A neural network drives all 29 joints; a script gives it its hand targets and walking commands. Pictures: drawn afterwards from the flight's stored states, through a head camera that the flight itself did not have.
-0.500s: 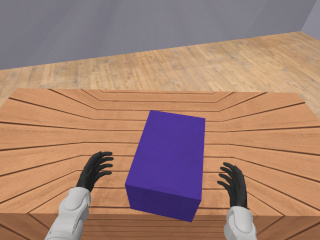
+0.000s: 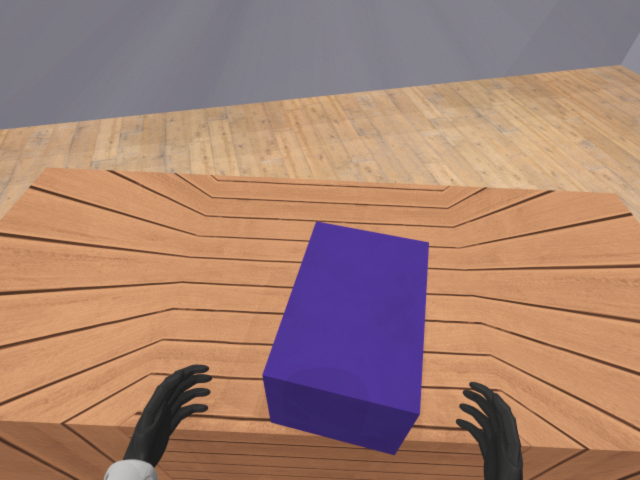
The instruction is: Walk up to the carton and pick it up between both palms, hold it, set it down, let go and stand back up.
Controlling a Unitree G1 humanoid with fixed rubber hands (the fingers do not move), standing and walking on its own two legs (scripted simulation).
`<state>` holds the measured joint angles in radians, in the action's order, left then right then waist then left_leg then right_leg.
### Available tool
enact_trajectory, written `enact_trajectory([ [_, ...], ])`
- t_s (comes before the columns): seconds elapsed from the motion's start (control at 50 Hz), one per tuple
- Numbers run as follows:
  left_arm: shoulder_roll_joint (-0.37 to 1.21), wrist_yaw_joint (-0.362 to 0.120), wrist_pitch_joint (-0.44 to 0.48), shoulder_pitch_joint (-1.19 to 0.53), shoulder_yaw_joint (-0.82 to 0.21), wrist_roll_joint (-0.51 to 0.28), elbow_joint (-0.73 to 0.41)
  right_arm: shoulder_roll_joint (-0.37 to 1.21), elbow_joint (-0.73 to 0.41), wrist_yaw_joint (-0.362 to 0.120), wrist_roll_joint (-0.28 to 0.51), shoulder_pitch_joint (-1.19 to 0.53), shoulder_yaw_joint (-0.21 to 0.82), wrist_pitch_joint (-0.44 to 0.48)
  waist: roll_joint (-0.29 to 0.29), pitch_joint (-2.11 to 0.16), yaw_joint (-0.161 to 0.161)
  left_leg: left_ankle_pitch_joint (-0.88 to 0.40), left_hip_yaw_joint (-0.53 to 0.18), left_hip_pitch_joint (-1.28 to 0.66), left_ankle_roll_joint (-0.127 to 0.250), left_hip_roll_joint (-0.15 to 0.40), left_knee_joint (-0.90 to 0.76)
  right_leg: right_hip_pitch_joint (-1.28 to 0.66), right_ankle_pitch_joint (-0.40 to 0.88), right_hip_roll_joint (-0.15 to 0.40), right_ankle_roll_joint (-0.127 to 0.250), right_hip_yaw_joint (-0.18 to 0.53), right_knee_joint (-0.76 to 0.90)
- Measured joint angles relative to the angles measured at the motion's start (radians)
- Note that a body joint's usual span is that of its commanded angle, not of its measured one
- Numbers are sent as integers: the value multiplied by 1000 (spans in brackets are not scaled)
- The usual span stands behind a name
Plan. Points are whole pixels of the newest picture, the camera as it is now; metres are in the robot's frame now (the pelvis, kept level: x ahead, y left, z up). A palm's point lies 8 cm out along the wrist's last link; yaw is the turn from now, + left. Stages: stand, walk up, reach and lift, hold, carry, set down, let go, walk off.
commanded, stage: set down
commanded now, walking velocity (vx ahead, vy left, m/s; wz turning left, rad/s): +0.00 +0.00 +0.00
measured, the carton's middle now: (352, 329) +0.38 -0.05 -0.09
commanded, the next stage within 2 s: let go in 1.22 s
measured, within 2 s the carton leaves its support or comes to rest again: neither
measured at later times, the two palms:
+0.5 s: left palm out of the picture +0.16 +0.21 -0.04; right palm out of the picture +0.13 -0.20 -0.04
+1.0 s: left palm (145, 479) +0.17 +0.21 -0.05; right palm out of the picture +0.15 -0.21 -0.06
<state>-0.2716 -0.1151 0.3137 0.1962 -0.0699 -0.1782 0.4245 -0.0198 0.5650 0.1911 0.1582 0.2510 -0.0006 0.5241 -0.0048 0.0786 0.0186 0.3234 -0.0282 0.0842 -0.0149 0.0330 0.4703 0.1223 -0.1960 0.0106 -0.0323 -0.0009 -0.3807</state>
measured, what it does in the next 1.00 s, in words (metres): stands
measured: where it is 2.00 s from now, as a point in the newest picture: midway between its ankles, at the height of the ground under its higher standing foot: outside the picture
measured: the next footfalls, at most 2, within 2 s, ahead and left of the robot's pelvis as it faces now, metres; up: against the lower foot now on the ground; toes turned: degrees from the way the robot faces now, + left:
none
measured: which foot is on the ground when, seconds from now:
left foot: down 0.00-1.00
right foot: down 0.00-1.00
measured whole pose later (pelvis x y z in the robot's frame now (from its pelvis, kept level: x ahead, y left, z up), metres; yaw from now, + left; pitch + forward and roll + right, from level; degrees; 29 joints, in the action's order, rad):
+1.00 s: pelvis +0.00 -0.01 +0.00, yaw -1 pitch -5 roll -1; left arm -0.25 -0.07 0.10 0.25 -0.03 -0.09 0.46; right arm -0.07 0.61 0.10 0.06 0.25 -0.04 0.33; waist 0.02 0.10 0.00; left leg 0.30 -0.01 0.01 -0.02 0.04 0.40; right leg 0.07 -0.19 0.00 -0.02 0.02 -0.35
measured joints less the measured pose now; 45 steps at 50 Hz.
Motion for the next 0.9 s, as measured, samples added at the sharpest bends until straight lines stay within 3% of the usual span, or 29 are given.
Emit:
enact_trajectory([
  [0.22,0,-6,25,98,12,19,-38,25,10,-13,-9,64,-3,39,-3,12,-1,13,2,-25,2,1,13,-24,-11,-3,-1,6,-11],
  [0.46,-3,-4,4,120,16,24,-27,38,-18,-24,-30,89,-14,-4,-5,26,-2,8,9,-50,-1,2,6,-35,-15,-6,3,18,-28],
  [0.9,13,32,-174,66,37,78,28,-35,32,-79,-86,6,-38,-164,18,23,-15,-24,12,-71,-10,8,-60,-48,3,-12,11,23,17],
])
